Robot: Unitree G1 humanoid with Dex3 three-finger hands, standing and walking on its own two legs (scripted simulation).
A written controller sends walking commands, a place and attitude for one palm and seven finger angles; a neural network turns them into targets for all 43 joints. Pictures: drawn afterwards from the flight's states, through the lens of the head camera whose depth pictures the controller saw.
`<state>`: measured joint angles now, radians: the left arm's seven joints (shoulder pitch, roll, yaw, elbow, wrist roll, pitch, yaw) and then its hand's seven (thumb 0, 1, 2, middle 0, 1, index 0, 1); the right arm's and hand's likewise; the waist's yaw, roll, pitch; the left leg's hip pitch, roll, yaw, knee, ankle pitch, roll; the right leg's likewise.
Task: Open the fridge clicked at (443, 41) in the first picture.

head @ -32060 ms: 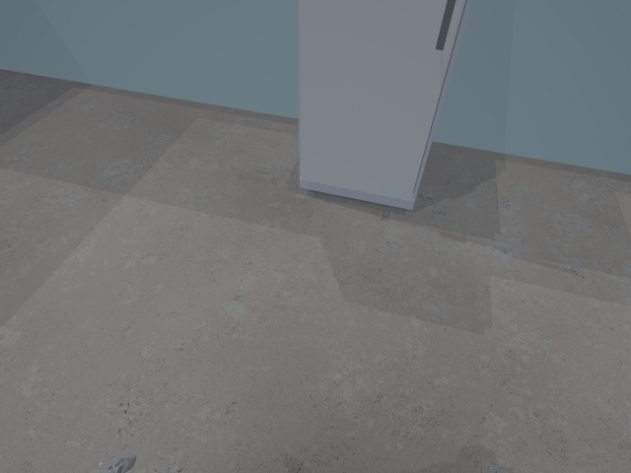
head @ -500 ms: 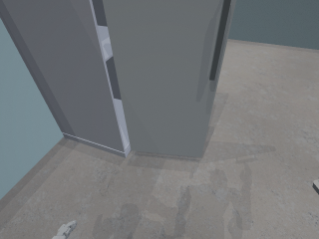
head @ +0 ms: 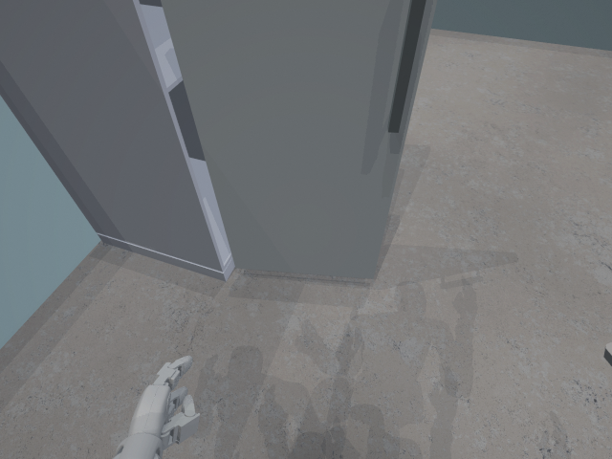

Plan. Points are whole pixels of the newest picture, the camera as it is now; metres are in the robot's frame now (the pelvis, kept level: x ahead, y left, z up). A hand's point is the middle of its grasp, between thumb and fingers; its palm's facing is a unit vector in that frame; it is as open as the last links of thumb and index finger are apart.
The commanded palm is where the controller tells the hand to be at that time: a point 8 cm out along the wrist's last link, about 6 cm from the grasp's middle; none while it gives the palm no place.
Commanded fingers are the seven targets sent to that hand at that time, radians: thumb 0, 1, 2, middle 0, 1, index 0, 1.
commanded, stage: stop stepping back and stand still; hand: right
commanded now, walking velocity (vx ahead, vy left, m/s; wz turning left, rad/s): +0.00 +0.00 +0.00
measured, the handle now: (408, 40) +0.78 -0.16 +0.18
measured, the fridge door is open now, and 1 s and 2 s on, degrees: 76 76 76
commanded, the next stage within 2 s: let the arm hang, fingers relaxed in 0.84 s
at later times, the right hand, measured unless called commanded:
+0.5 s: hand out of the picture +0.17 -0.27 +0.15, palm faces +0.42 +0.81 -0.40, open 7.4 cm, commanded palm +0.11 -0.31 +0.18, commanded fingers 0.00 -0.90 -0.90 0.20 0.30 0.20 0.30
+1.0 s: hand out of the picture +0.17 -0.29 +0.10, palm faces +0.34 +0.82 -0.46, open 7.4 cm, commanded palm none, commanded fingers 0.00 -0.90 -0.90 0.20 0.30 0.20 0.30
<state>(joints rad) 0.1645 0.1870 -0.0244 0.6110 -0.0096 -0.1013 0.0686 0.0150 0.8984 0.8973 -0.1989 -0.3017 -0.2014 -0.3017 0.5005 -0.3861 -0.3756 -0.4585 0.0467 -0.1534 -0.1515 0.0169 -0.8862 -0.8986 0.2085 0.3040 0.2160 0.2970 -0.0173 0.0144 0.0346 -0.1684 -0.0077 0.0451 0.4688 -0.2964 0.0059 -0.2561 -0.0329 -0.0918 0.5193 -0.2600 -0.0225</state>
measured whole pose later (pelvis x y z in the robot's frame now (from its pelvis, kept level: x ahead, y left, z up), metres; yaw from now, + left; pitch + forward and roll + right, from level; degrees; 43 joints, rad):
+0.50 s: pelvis -0.03 -0.01 +0.00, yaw +0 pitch -1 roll +2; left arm 0.22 0.20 -0.02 0.63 0.00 -0.09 0.08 0.02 0.90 0.90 -0.20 -0.30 -0.20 -0.30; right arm 0.53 -0.37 -0.36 -0.45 0.05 -0.17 -0.16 0.02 -0.89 -0.90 0.21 0.30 0.22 0.30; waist -0.01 -0.01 0.02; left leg -0.18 0.00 0.05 0.41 -0.22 -0.01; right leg -0.28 -0.02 -0.09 0.48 -0.20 -0.04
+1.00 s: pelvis -0.04 -0.02 +0.00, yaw -2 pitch +1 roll +2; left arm 0.17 0.24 -0.01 0.71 0.00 -0.12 0.01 0.01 0.90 0.90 -0.20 -0.30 -0.20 -0.30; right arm 0.40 -0.39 -0.27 -0.18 0.00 -0.16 -0.10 0.01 -0.89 -0.90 0.20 0.30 0.21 0.30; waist -0.02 -0.04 0.00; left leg -0.24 0.02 0.07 0.46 -0.23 -0.01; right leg -0.34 -0.01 -0.08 0.51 -0.18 -0.06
